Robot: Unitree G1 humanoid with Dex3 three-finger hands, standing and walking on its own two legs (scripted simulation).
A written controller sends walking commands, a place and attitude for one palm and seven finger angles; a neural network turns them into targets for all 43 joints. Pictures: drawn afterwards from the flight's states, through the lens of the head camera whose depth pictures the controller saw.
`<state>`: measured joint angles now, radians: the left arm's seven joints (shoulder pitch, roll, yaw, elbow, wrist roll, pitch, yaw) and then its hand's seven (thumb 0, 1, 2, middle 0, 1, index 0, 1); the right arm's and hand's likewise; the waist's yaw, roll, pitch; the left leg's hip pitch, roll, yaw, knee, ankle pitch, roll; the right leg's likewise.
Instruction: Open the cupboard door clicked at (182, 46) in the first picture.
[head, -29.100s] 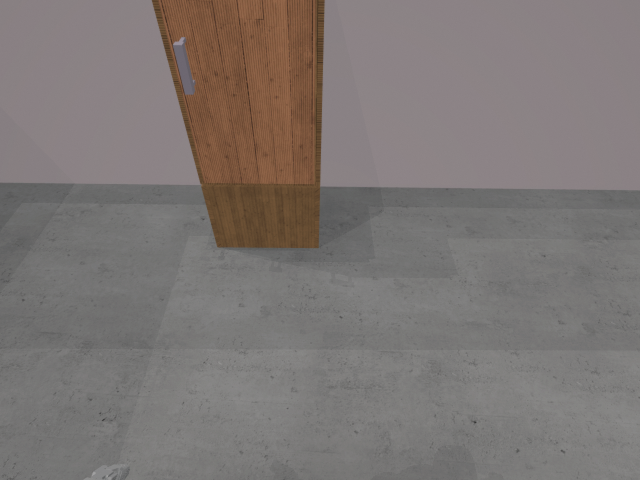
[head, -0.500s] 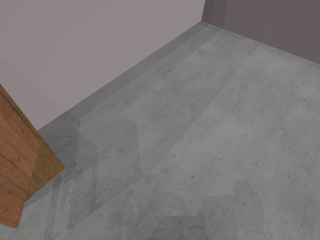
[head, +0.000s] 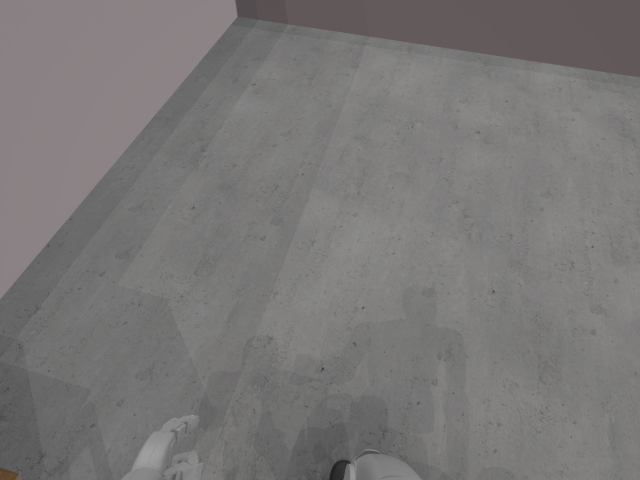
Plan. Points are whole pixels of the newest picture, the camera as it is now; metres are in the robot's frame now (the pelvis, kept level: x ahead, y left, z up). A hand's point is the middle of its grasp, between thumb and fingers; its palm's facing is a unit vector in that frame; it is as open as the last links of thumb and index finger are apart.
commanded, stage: walk to a spot facing it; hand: left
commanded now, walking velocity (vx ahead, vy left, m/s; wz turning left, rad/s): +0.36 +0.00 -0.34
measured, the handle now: out of the picture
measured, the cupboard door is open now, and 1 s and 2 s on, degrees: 47 47 47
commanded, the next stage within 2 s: turn to face it in 0.92 s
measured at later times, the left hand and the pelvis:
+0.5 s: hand (228, 469) +0.16 +0.13 -0.14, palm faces +0.00 -0.98 -0.19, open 7.4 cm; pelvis +0.22 -0.04 +0.02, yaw -8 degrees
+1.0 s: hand (265, 206) +0.62 +0.11 -0.14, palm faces -0.25 -0.95 -0.20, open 7.3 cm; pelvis +0.48 -0.05 +0.02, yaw -15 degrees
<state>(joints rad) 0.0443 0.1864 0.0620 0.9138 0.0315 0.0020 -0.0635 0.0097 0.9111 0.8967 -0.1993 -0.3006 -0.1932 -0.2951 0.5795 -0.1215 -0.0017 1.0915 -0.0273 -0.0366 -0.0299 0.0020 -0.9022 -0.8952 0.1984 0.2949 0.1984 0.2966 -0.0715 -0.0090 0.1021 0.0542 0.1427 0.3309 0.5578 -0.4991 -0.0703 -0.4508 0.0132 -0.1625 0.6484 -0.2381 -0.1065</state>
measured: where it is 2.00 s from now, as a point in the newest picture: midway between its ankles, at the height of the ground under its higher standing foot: (357, 307)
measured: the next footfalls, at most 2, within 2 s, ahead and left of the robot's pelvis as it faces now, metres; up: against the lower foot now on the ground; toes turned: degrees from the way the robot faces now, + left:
left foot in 0.62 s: +0.43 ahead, +0.04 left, +0.00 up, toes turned -3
right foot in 1.10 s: +0.63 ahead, -0.22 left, +0.00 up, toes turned -22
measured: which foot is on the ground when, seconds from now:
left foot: down 0.00-0.00, up 0.02-0.60, down 0.62-1.00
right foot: down 0.00-0.62, up 0.64-1.00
